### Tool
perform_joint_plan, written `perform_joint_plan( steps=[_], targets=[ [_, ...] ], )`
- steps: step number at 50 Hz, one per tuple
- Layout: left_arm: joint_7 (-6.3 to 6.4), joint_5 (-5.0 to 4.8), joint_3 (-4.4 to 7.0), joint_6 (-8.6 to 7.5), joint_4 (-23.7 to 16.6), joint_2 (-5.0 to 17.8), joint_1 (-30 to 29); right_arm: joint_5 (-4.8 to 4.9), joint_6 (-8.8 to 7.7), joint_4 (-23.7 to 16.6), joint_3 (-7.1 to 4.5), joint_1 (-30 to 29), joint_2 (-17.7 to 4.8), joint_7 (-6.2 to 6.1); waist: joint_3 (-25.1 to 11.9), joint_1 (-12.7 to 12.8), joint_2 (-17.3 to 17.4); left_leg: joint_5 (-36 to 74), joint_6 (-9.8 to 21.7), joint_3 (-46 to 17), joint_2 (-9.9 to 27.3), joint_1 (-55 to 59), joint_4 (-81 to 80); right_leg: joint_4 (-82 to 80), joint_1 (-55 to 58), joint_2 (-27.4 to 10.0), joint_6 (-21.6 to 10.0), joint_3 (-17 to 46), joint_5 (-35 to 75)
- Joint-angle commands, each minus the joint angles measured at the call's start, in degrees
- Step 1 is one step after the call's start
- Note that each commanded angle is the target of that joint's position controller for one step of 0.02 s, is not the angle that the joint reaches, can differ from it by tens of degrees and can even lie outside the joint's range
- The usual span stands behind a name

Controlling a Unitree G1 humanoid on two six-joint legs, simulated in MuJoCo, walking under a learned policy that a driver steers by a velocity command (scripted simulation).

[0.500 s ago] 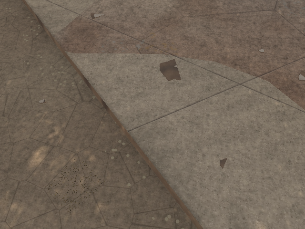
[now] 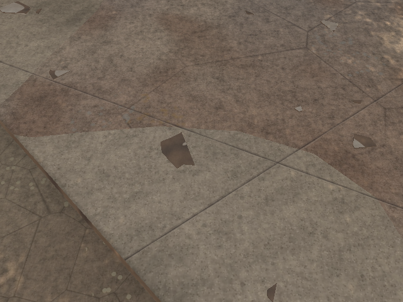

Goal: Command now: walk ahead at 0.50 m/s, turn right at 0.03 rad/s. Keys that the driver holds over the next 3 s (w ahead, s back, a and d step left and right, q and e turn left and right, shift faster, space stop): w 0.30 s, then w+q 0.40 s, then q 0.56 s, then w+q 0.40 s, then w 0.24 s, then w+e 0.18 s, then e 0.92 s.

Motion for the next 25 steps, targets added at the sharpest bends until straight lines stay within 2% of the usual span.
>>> perform_joint_plan(
  steps=[1, 2, 3, 4, 5, 6, 7, 8, 9, 10, 11, 12, 14, 16, 19, 21, 22, 23, 24, 25],
  targets=[
    [0.27, -0.77, -0.18, -1.46, -7.0, 2.0, -9.1, -1.08, 0.38, 1.0, -1.9, 7.3, -8.7, -1.53, 2.5, -1.4, 6.1, 32.1, 9.2, -12.9, 18.9, 18.4, 4.4, -9.0, -15.4, 1.3, -1.5, 1.1, -8.4],
    [0.55, -1.24, -0.17, -1.75, -6.8, 2.1, -7.9, -1.25, 0.57, 1.3, -1.83, 6.3, -8.6, -1.66, 2.0, -0.1, 7.2, 40.8, 8.3, -11.5, 18.2, 17.4, 7.1, -13.6, -10.4, 3.1, -2.3, 0.4, -9.6],
    [1.04, -1.59, -0.05, -1.95, -5.2, 2.0, -3.0, -1.34, 0.9, 1.4, -1.83, 4.3, -8.9, -1.67, -0.3, 2.7, 8.6, 55.6, 7.0, -8.7, 16.3, 13.8, 12.7, -20.5, 1.0, 6.4, -3.6, -0.8, -10.8],
    [1.82, -1.5, 0.69, -2.41, -2.4, 3.5, 5.5, -0.36, 1.15, 1.4, -2.22, 2.5, -10.1, -1.6, -4.0, 6.6, 8.2, 63.0, 6.0, -6.5, 14.8, 10.1, 21.8, -28.6, 13.9, 7.0, -4.8, -0.9, -3.2],
    [2.68, -0.29, 1.82, -2.91, 1.6, 6.0, 17.3, 1.68, 0.92, 0.3, -2.43, -0.8, -10.4, -1.41, -8.8, 11.7, 7.9, 53.2, 3.9, -5.3, 13.6, -3.2, 33.1, -35.4, 34.3, 2.8, -6.6, 2.9, 7.3],
    [3.34, 1.28, 3.15, -2.85, 2.9, 12.1, 21.8, 1.83, 0.01, -2.9, -0.8, -1.8, -4.4, -0.8, -12.8, 10.9, -2.8, 6.2, 1.8, -2.2, 8.1, -23.2, 48.2, -32.3, 51.9, -13.6, -8.3, 18.5, 19.0],
    [3.08, -0.13, 4.52, -2.12, 3.6, 16.2, 23.0, 1.67, -0.13, -3.5, -1.04, 0.7, -3.1, -0.93, -11.3, 8.9, -9.0, -15.8, 0.3, -1.4, 1.2, -38.8, 59.6, -30.5, 55.6, -22.9, -15.5, 32.3, 46.6],
    [2.47, -1.45, 4.32, -2.12, 4.4, 12.6, 22.6, 0.41, 0.43, -3.5, -1.9, -2.5, -6.2, -1.33, -5.5, 9.4, -1.9, -14.9, 0.2, -5.3, 4.1, -43.1, 64.9, -29.7, 51.0, -20.4, -17.6, 26.1, 48.5],
    [1.97, -1.26, 3.22, -2.38, 4.1, 8.3, 18.2, 0.41, 0.61, -3.8, -2.11, -4.5, -5.7, -1.0, -0.1, 7.6, -2.2, -13.1, 0.0, -4.7, 5.1, -45.6, 66.6, -31.6, 45.8, -16.4, -16.1, 20.5, 41.9],
    [1.73, -1.15, 2.31, -2.41, 4.0, 4.7, 13.9, 0.4, 1.14, -3.8, -2.43, -5.1, -6.0, -0.59, 4.0, 5.2, -1.8, -10.9, -0.3, -3.4, 6.3, -45.5, 66.1, -34.4, 39.5, -12.6, -13.2, 16.1, 35.4],
    [1.95, -1.32, 1.61, -2.62, 4.7, 3.0, 13.2, 0.08, 1.9, -4.6, -2.64, -6.6, -5.9, -0.03, 5.7, 3.6, -3.1, -9.0, -0.7, -2.6, 6.7, -45.5, 65.6, -36.6, 36.2, -10.0, -11.0, 13.4, 33.3],
    [2.05, -1.37, 1.29, -2.91, 5.9, 2.1, 14.1, -0.26, 2.6, -5.5, -2.3, -7.9, -4.6, 0.47, 6.3, 2.9, -4.4, -8.7, -1.0, -1.0, 6.3, -45.5, 66.4, -38.3, 34.0, -8.2, -9.8, 11.2, 33.5],
    [1.93, -1.66, 1.52, -3.63, 8.4, 3.1, 17.3, -0.52, 3.19, -8.3, -1.67, -11.8, -2.6, 1.2, 6.7, 2.3, -4.3, -7.3, -0.9, 1.5, 6.2, -48.2, 67.9, -41.1, 31.9, -6.8, -9.4, 8.8, 35.0],
    [1.93, -1.28, 1.71, -4.18, 9.9, 4.0, 18.2, -0.4, 3.26, -11.0, -1.13, -16.4, -2.1, 1.51, 8.0, 1.8, -3.6, -5.5, -0.8, 2.8, 6.4, -50.6, 65.4, -44.1, 30.6, -6.2, -9.1, 6.2, 37.8],
    [2.86, -0.77, 1.39, -4.71, 12.1, 3.8, 20.7, -0.34, 3.38, -13.7, -0.36, -19.9, -1.8, 1.03, 8.1, 1.5, -3.7, -5.6, 0.8, 2.1, 6.5, -55.6, 65.1, -45.0, 35.1, -7.3, -7.8, 2.6, 43.2],
    [3.29, -1.03, 0.95, -4.51, 13.1, 2.9, 22.0, -0.35, 2.97, -15.9, 0.65, -23.9, -1.2, 1.05, 8.7, 1.6, -1.5, -5.2, 1.9, 3.8, 6.3, -55.8, 60.2, -46.1, 36.1, -7.0, -7.1, -0.1, 45.0],
    [3.15, -1.64, 0.66, -4.22, 12.3, 2.8, 19.7, -0.12, 3.17, -16.4, 1.51, -24.0, -0.9, 1.54, 7.9, 0.4, 0.5, -2.1, 2.5, 7.6, 5.3, -45.2, 49.4, -47.8, 30.5, -5.8, -6.6, -3.0, 51.1],
    [3.19, -2.24, 0.37, -4.33, 11.7, 2.7, 20.7, 0.01, 3.4, -15.7, 1.56, -24.0, -1.4, 1.92, 5.6, 1.4, 1.3, 2.8, 3.0, 12.4, 1.7, -32.8, 43.5, -47.0, 27.0, -5.9, -6.7, -3.8, 66.7],
    [3.66, -2.19, 0.93, -4.5, 12.5, 6.4, 23.2, 0.18, 3.99, -15.4, 1.23, -21.8, -1.9, 1.6, 2.2, 0.2, -2.9, -0.4, 4.0, 13.8, -1.3, -25.4, 45.1, -41.6, 28.1, -9.7, -6.3, -3.5, 84.1],
    [3.91, -1.49, 1.77, -4.32, 12.3, 9.4, 22.1, 0.53, 4.38, -13.8, 0.24, -14.5, -4.4, 1.22, -2.4, -3.8, -5.2, -3.0, 5.3, 12.1, -2.9, -20.4, 43.6, -31.8, 32.2, -10.8, -5.1, -4.6, 91.6]
  ],
)
Next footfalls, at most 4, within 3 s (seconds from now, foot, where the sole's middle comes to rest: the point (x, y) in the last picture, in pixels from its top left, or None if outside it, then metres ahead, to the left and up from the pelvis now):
0.12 right None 0.11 -0.10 -0.78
0.52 left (187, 294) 0.50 0.04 -0.71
1.18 right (200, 218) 0.77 -0.02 -0.71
1.70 left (160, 261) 0.61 0.12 -0.71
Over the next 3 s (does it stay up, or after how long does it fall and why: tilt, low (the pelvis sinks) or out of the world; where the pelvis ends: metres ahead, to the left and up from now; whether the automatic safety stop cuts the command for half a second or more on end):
stays up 0.91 0.31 0.07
